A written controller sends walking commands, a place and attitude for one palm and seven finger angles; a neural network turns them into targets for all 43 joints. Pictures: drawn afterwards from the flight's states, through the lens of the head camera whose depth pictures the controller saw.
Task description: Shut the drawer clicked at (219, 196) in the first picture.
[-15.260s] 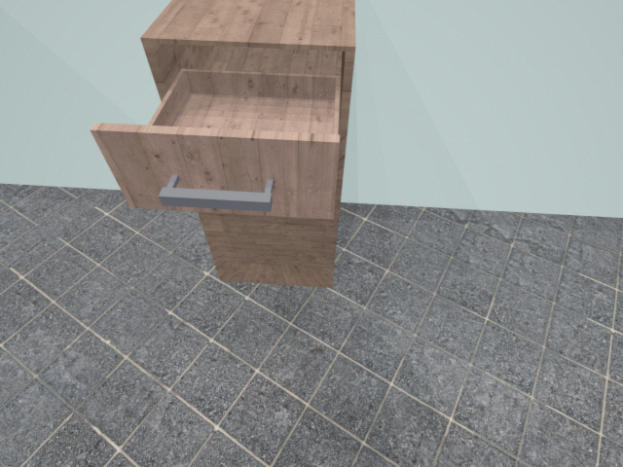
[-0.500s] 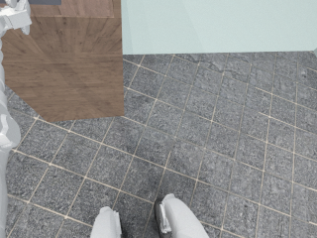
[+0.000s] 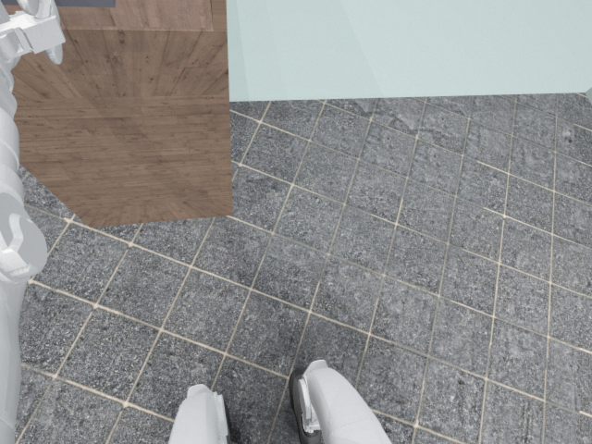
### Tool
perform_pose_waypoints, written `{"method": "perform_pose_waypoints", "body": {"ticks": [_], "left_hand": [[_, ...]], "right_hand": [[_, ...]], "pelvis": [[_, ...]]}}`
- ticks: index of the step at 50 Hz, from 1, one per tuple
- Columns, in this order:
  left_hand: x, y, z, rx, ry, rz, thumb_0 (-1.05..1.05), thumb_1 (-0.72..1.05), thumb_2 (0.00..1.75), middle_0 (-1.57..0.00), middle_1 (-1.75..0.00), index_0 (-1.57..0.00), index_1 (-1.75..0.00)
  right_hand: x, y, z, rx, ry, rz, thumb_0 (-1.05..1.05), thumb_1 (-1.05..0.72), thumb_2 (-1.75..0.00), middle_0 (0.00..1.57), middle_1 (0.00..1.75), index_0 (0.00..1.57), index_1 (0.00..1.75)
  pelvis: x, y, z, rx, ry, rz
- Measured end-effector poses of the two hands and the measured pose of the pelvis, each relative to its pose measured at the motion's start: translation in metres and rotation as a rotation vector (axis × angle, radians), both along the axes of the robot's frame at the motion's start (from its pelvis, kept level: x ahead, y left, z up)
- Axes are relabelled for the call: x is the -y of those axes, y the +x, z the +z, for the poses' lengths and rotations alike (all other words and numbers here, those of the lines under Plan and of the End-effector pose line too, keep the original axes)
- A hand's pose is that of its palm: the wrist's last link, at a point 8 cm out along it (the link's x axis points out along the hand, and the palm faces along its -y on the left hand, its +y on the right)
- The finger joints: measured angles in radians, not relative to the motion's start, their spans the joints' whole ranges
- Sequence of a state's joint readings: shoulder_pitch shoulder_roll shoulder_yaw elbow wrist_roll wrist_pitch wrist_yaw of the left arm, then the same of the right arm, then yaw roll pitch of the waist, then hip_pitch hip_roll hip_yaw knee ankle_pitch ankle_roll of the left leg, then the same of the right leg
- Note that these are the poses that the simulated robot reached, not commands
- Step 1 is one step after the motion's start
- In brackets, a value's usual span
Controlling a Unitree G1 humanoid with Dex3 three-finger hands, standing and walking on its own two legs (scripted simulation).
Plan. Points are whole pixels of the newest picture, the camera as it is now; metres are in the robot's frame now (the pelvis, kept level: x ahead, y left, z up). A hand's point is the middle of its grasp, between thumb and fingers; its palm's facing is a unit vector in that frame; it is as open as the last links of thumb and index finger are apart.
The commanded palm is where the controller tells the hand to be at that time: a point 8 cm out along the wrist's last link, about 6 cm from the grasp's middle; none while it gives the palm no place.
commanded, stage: pull the fist back off the drawer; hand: left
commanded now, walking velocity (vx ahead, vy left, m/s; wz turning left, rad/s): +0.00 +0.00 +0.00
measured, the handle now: out of the picture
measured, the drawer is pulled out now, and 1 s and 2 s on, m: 0.00 0.00 0.00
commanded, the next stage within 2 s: draw the hand back to the body in 0.32 s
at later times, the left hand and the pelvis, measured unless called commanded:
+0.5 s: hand (50, 23) +0.58 +0.17 +0.12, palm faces +0.01 -1.00 -0.05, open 3.3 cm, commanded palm +0.53 +0.21 +0.12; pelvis +0.04 -0.01 +0.02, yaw -2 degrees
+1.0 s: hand out of the picture +0.40 +0.20 +0.17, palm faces +0.04 -0.99 -0.13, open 3.3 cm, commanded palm +0.36 +0.25 +0.18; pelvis +0.04 -0.01 +0.05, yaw +1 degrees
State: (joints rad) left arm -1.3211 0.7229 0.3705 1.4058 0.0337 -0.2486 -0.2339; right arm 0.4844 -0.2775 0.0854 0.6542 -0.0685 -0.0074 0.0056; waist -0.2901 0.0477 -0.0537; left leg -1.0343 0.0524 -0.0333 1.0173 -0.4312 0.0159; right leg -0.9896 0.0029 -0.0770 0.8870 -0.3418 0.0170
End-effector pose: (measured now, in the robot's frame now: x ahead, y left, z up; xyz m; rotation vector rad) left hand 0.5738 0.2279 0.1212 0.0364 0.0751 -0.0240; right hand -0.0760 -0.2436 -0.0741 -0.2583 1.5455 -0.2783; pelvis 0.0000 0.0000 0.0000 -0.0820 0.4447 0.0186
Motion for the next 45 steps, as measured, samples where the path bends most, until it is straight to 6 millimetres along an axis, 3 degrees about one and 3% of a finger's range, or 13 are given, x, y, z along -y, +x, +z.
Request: {"method": "perform_pose_waypoints", "body": {"ticks": [8,17,25,32,38,45], "left_hand": [[0.007,-0.004,-0.001,0.021,0.002,0.000,0.07,0.79,0.93,-1.40,-1.60,-1.40,-1.60],[0.024,-0.010,0.004,0.014,-0.021,-0.015,0.03,0.88,0.91,-1.40,-1.60,-1.40,-1.60],[0.005,-0.014,0.006,0.069,0.011,0.030,0.03,0.88,0.90,-1.40,-1.60,-1.40,-1.60],[-0.014,-0.063,0.013,0.071,-0.008,-0.008,0.02,0.89,0.90,-1.40,-1.60,-1.40,-1.60],[-0.026,-0.110,0.023,0.077,-0.025,0.014,0.02,0.90,0.90,-1.40,-1.60,-1.40,-1.60],[-0.023,-0.158,0.042,0.122,-0.018,-0.023,0.02,0.90,0.90,-1.40,-1.60,-1.40,-1.60]], "right_hand": [[0.002,0.011,0.000,0.009,0.021,-0.011,0.00,-0.90,-0.90,0.20,0.30,0.21,0.30],[0.010,0.046,-0.001,0.083,0.039,-0.031,0.00,-0.90,-0.90,0.20,0.30,0.21,0.30],[0.021,0.075,0.000,0.145,0.024,-0.038,0.00,-0.91,-0.90,0.20,0.30,0.20,0.30],[0.025,0.114,0.005,0.221,0.054,-0.027,0.01,-0.91,-0.90,0.20,0.30,0.20,0.30],[0.029,0.175,0.016,0.398,0.043,0.048,0.01,-0.91,-0.90,0.20,0.30,0.20,0.30],[0.019,0.241,0.032,0.626,0.059,0.147,0.01,-0.91,-0.90,0.20,0.30,0.20,0.30]], "pelvis": [[0.001,0.008,0.005,0.014,0.009,-0.013],[0.006,0.027,0.015,0.055,0.023,-0.033],[0.011,0.037,0.019,0.063,0.034,-0.055],[0.012,0.054,0.032,0.117,0.039,-0.053],[0.010,0.058,0.041,0.196,0.040,-0.026],[0.006,0.050,0.045,0.280,0.049,-0.006]]}}
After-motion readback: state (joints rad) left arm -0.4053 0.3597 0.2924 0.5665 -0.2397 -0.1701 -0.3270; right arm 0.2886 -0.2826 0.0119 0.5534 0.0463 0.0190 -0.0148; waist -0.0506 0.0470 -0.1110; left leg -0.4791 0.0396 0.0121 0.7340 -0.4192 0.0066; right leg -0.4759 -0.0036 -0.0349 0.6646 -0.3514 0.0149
